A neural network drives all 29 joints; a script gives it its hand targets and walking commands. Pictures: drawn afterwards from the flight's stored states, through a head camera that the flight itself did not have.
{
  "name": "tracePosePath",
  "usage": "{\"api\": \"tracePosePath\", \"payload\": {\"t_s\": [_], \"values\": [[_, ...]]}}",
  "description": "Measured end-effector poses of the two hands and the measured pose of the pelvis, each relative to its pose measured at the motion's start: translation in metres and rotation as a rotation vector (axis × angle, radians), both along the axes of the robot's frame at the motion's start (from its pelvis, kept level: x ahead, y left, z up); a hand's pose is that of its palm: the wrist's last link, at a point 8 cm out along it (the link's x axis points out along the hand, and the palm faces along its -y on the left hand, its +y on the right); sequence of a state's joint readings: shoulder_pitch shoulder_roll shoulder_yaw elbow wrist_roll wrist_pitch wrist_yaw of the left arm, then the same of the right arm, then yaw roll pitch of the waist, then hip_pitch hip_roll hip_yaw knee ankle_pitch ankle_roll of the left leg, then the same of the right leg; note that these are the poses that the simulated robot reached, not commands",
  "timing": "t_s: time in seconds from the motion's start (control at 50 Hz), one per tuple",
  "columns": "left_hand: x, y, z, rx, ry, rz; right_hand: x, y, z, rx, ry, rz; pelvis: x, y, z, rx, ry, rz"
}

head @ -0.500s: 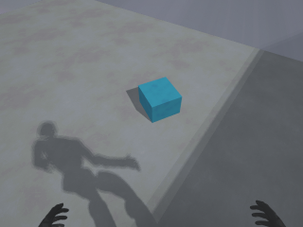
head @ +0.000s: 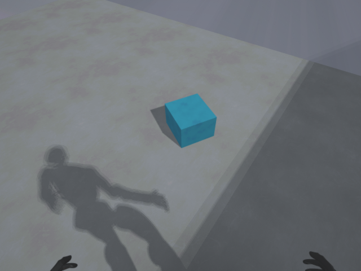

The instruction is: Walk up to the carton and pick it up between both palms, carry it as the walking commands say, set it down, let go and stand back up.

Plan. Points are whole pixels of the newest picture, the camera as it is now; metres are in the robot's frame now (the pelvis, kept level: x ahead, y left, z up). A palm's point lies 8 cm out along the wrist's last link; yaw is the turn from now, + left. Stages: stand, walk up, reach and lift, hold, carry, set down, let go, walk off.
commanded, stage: stand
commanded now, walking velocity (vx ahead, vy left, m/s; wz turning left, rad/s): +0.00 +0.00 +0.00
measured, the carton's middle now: (189, 120) +1.20 -0.04 -0.68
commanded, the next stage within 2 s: walk up in 1.12 s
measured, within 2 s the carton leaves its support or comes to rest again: neither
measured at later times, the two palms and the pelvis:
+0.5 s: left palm out of the picture +0.11 +0.31 -0.10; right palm out of the picture +0.11 -0.31 -0.10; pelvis +0.01 +0.00 +0.00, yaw +0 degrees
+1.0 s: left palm out of the picture +0.11 +0.31 -0.10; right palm out of the picture +0.11 -0.31 -0.10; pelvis +0.01 +0.00 +0.00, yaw +0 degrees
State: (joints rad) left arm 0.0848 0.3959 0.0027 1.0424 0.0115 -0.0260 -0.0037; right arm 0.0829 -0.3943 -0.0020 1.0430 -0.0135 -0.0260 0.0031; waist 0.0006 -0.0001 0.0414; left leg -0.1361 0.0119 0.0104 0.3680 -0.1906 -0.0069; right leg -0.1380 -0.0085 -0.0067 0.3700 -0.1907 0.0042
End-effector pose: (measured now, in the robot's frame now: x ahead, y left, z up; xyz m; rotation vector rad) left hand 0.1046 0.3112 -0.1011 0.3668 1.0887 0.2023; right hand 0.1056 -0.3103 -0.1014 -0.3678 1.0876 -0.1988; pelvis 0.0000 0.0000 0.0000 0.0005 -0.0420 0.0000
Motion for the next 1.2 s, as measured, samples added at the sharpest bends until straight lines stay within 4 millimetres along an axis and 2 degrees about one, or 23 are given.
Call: {"api": "tracePosePath", "payload": {"t_s": [1.2], "values": [[0.01, 0.002, 0.001, 0.008, 0.024, 0.014, 0.008, -0.004, 0.001, -0.009, 0.027, -0.019, 0.014, 0.0, 0.002, 0.0, 0.007, -0.001]]}}
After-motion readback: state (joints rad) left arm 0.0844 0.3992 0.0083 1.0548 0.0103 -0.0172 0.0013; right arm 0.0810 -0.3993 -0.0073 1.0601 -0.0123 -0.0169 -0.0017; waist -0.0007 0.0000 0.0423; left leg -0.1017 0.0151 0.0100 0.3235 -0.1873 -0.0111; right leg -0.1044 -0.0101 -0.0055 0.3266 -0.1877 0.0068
